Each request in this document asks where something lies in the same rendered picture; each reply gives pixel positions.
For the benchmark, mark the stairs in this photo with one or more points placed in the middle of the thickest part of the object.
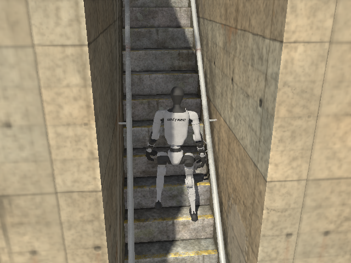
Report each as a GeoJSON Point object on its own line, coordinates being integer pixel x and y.
{"type": "Point", "coordinates": [163, 57]}

